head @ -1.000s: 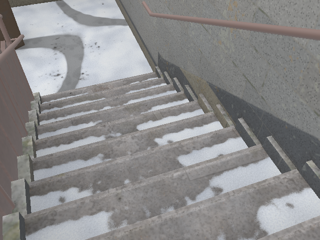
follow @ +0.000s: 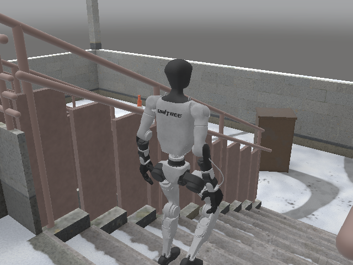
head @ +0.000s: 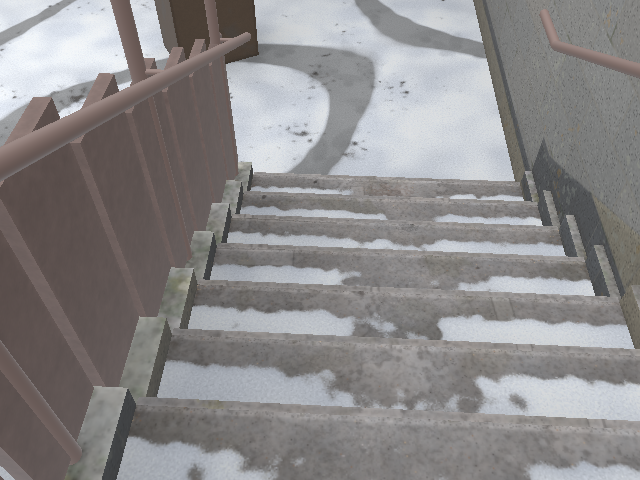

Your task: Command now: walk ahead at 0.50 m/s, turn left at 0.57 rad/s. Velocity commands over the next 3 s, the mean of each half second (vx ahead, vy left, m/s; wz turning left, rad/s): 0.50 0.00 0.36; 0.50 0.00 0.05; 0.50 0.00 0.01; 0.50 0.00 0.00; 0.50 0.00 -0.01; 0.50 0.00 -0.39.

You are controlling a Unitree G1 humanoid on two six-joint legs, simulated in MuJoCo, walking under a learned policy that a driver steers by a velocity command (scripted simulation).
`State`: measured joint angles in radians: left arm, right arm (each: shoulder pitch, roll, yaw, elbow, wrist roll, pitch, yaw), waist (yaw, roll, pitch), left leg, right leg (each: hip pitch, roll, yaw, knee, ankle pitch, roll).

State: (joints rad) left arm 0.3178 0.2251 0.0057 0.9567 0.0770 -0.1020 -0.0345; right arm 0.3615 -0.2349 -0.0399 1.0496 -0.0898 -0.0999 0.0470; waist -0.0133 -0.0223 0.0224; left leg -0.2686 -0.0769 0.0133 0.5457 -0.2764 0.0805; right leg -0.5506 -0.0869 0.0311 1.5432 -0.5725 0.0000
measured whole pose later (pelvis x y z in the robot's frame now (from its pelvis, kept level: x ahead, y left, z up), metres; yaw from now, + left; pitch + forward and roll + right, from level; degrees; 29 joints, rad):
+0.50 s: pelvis +0.27 -0.09 -0.17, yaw +10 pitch +2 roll -2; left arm 0.48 0.20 -0.02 1.07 0.09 -0.13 -0.04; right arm 0.34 -0.24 0.02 0.89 -0.09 -0.06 0.06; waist 0.03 0.04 -0.02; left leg -0.97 0.08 -0.08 1.46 0.03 0.08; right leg -0.33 0.05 -0.14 0.68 -0.38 -0.09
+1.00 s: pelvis +0.57 +0.00 -0.31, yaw +10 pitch +1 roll +0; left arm 0.58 0.17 0.00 1.09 0.04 -0.05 -0.04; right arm 0.08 -0.20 -0.03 0.91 -0.07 -0.07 0.06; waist 0.13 0.00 0.04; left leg -0.35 -0.02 0.10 0.48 -0.16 0.08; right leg -0.37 0.00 0.05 1.81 -0.76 -0.05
